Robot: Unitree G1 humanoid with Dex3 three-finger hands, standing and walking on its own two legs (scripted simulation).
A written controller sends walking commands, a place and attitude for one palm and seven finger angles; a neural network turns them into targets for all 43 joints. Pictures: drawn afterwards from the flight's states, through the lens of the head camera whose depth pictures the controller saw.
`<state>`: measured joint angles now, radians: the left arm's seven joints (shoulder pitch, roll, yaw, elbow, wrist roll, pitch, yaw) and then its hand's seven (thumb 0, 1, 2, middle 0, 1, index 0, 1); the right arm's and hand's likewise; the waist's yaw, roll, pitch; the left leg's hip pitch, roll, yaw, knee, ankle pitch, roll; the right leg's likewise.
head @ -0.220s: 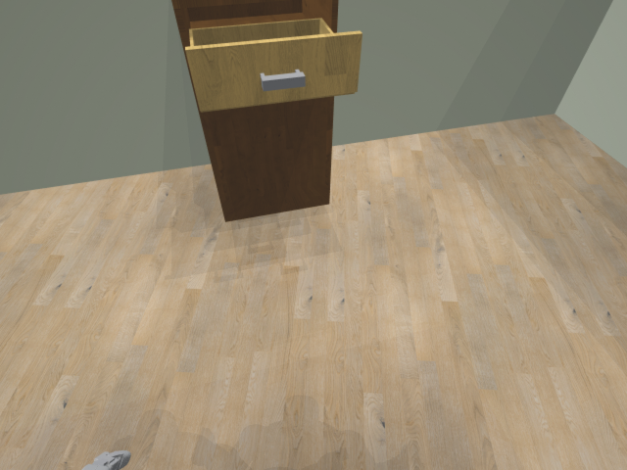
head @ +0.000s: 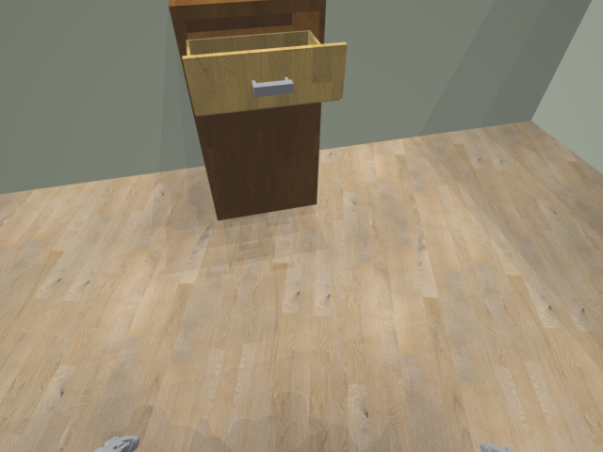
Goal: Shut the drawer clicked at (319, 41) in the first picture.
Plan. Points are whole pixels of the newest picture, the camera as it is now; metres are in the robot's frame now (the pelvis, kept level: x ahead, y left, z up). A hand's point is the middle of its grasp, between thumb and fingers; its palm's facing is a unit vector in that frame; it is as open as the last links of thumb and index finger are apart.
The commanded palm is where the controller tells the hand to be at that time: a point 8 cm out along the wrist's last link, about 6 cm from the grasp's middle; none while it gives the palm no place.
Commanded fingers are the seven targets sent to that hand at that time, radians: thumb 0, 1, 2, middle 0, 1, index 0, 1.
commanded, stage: stand and wait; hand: left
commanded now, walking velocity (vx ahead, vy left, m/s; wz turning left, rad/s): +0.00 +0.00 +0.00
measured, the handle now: (271, 85) +1.02 +0.15 +0.02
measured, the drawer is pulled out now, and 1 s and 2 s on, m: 0.30 0.30 0.30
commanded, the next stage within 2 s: look at it before walking up in 0.60 s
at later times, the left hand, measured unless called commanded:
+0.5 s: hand out of the picture +0.06 +0.24 -0.15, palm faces -0.04 -0.94 -0.34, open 7.4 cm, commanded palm none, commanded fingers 0.00 0.90 0.90 -0.20 -0.30 -0.20 -0.30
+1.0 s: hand out of the picture +0.07 +0.24 -0.15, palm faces -0.05 -0.94 -0.33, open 7.4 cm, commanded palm none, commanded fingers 0.00 0.90 0.90 -0.20 -0.30 -0.20 -0.30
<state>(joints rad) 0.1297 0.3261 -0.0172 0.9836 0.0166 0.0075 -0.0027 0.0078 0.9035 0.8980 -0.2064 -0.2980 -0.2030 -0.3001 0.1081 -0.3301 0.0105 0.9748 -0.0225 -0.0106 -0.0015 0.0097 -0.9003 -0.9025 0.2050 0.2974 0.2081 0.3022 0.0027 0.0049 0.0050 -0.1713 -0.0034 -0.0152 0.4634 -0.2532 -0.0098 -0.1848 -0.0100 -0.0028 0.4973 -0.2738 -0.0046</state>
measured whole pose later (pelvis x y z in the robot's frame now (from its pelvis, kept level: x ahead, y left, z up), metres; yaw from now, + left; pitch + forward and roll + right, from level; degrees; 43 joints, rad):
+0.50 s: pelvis -0.01 -0.01 +0.00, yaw +0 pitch -2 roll +0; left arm 0.15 0.33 -0.01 1.08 0.01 0.01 0.00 0.01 0.90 0.90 -0.21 -0.30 -0.20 -0.30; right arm 0.16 -0.34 0.01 1.10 -0.02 -0.01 0.00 0.01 -0.90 -0.90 0.20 0.30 0.21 0.30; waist 0.00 0.01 0.03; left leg -0.16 0.02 -0.02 0.40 -0.20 -0.03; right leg -0.17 0.01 0.00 0.42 -0.21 -0.02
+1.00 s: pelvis -0.01 -0.01 +0.01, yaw -1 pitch -2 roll +0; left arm 0.14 0.33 -0.01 1.08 0.02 0.00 0.00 0.01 0.90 0.90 -0.21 -0.30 -0.20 -0.30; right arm 0.14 -0.34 0.01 1.10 -0.01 -0.01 0.00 0.01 -0.90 -0.90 0.20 0.30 0.21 0.30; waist 0.00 0.00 0.03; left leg -0.14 0.02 -0.01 0.37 -0.19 -0.02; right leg -0.16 0.01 0.00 0.39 -0.20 -0.02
